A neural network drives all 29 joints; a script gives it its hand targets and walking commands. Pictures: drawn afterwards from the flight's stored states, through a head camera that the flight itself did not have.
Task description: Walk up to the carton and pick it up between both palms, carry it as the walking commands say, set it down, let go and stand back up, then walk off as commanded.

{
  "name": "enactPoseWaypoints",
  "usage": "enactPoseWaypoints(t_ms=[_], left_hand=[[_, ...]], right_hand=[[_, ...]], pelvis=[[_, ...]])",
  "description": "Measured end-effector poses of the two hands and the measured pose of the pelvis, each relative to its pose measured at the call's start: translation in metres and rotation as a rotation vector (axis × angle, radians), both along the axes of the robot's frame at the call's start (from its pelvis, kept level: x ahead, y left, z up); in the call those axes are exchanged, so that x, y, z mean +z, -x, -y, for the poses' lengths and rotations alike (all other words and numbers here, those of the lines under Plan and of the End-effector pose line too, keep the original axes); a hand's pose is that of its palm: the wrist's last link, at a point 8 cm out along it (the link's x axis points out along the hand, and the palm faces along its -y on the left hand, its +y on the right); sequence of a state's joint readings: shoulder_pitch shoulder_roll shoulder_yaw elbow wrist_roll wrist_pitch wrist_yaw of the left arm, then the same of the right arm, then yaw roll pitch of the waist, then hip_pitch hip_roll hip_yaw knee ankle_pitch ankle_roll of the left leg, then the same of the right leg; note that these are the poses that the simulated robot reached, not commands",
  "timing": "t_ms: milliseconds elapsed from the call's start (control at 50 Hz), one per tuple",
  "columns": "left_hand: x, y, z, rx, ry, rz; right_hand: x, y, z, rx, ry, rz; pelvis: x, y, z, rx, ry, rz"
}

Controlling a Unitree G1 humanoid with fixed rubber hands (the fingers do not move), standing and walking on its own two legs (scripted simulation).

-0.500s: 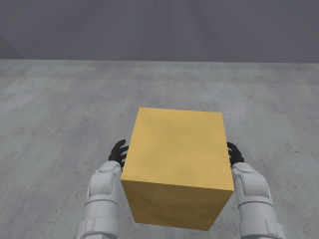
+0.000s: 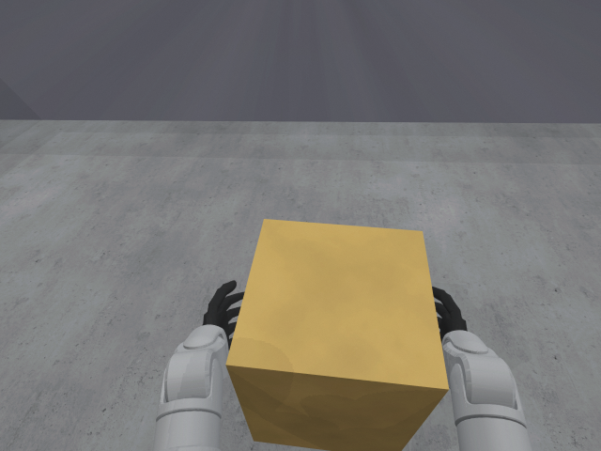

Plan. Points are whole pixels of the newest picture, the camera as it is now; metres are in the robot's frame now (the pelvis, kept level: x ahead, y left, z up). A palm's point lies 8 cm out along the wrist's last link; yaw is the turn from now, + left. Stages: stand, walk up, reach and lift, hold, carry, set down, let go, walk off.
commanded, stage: hold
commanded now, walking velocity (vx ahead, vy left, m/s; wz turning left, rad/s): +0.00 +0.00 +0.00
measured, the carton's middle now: (332, 343) +0.30 +0.00 -0.01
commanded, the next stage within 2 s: carry in 0.44 s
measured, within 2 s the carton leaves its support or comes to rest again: neither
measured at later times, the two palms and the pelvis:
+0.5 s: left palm (215, 339) +0.26 +0.16 +0.05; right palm (456, 348) +0.26 -0.16 +0.04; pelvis -0.01 +0.00 -0.01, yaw -2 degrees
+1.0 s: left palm (374, 339) +0.27 -0.06 +0.05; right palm out of the picture +0.14 -0.34 +0.04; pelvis -0.04 -0.09 -0.03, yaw -23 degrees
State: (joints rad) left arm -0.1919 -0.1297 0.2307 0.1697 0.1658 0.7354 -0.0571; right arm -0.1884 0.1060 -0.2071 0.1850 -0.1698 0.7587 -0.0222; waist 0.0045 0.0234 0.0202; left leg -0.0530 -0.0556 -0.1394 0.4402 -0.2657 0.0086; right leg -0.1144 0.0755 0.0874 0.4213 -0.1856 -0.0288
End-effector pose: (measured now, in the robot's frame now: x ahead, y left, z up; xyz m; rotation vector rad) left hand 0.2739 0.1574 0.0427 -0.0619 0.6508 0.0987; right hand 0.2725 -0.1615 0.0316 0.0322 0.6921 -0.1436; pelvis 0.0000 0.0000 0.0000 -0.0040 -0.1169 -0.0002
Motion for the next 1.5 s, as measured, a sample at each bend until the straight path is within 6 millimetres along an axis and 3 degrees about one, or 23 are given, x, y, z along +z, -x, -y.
enactPoseWaypoints(t_ms=[420, 560, 640, 720, 820, 880, 1060, 1160, 1260, 1380, 1500], left_hand=[[-0.001, 0.012, -0.001, -0.001, -0.006, 0.002], [0.007, 0.003, 0.01, -0.048, -0.016, 0.045], [0.016, -0.008, 0.039, -0.103, -0.02, 0.051], [0.022, -0.017, 0.086, -0.168, -0.016, 0.05], [0.007, -0.016, 0.154, -0.243, 0.012, -0.02], [0.0, -0.005, 0.182, -0.287, 0.0, -0.068], [0.013, 0.013, 0.232, -0.379, 0.037, -0.062], [0.021, 0.018, 0.278, -0.42, 0.036, -0.023], [0.008, 0.032, 0.322, -0.477, 0.01, -0.05], [-0.005, 0.056, 0.344, -0.527, 0.028, -0.09], [-0.001, 0.081, 0.371, -0.599, 0.064, -0.082]], right_hand=[[0.0, 0.011, -0.001, 0.003, 0.002, 0.002], [0.008, 0.014, 0.009, -0.027, 0.029, 0.042], [0.016, 0.023, 0.036, -0.082, 0.047, 0.044], [0.019, 0.039, 0.078, -0.179, 0.031, 0.043], [0.006, 0.072, 0.138, -0.295, 0.012, -0.02], [0.003, 0.095, 0.162, -0.363, -0.016, -0.064], [0.015, 0.149, 0.197, -0.512, -0.036, -0.043], [0.019, 0.165, 0.237, -0.553, -0.046, -0.002], [0.007, 0.192, 0.275, -0.587, -0.052, -0.032], [0.003, 0.229, 0.288, -0.659, -0.052, -0.062], [0.014, 0.275, 0.301, -0.717, -0.004, -0.053]], pelvis=[[-0.002, 0.01, -0.002, -0.002, -0.003, 0.016], [-0.017, 0.015, 0.005, -0.091, -0.034, -0.087], [-0.024, 0.016, 0.018, -0.152, -0.035, -0.112], [-0.033, 0.015, 0.04, -0.226, -0.029, -0.135], [-0.041, 0.017, 0.069, -0.258, -0.006, -0.166], [-0.038, 0.025, 0.078, -0.281, -0.024, -0.177], [-0.029, 0.04, 0.105, -0.441, -0.043, -0.161], [-0.035, 0.05, 0.136, -0.519, -0.041, -0.163], [-0.039, 0.067, 0.16, -0.529, -0.044, -0.187], [-0.037, 0.09, 0.169, -0.591, -0.064, -0.198], [-0.033, 0.106, 0.182, -0.693, -0.063, -0.155]])
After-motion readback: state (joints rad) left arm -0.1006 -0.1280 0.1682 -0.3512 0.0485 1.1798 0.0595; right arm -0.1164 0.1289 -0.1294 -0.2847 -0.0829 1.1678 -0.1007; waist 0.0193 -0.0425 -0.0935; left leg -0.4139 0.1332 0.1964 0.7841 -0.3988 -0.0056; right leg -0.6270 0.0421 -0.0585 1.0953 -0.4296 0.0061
